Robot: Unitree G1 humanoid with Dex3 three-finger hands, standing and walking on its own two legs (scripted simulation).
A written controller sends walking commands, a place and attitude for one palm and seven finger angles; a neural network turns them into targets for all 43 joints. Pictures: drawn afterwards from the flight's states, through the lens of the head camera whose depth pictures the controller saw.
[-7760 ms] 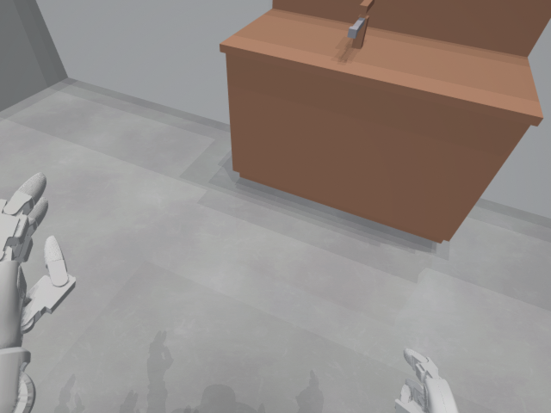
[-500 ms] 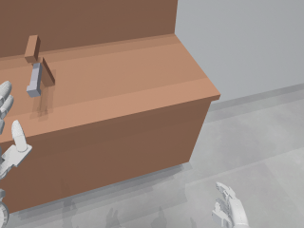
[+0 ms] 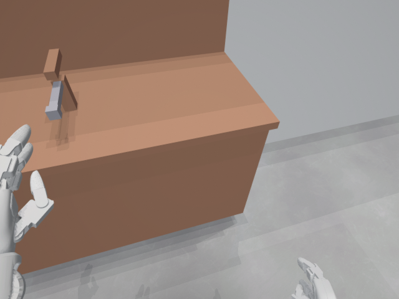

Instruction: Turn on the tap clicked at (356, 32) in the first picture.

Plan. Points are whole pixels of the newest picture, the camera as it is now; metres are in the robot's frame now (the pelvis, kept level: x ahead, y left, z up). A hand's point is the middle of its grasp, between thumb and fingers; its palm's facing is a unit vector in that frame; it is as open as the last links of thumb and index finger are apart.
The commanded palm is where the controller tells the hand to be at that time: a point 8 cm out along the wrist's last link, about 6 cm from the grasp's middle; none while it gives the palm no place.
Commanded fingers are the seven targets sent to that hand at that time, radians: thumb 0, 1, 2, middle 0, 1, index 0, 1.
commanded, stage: come to a stop and stand still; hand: left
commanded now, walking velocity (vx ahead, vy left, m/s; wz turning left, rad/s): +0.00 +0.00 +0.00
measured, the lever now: (53, 112) +0.51 +0.42 +0.08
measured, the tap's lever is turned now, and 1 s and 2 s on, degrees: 0 0 0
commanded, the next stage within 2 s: look again from close up in 0.12 s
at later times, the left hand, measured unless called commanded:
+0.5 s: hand (48, 197) +0.23 +0.26 +0.14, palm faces +0.25 -0.88 -0.41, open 7.4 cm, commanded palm +0.18 +0.32 +0.18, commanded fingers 0.00 0.90 0.90 -0.20 -0.30 -0.20 -0.30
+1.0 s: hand (37, 157) +0.31 +0.32 +0.15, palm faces +0.40 -0.84 -0.37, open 7.4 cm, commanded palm +0.24 +0.34 +0.18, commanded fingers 0.00 0.90 0.90 -0.20 -0.30 -0.20 -0.30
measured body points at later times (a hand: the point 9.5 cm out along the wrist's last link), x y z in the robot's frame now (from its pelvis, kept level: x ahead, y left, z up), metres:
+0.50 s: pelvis +0.01 +0.05 +0.00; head +0.01 +0.05 +0.45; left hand +0.21 +0.31 +0.16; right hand +0.16 -0.18 -0.08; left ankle +0.05 +0.13 -0.74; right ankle +0.06 -0.08 -0.73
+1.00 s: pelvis +0.08 +0.06 -0.01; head +0.09 +0.08 +0.44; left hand +0.28 +0.36 +0.17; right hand +0.27 -0.16 -0.07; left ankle +0.05 +0.13 -0.74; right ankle +0.06 -0.08 -0.73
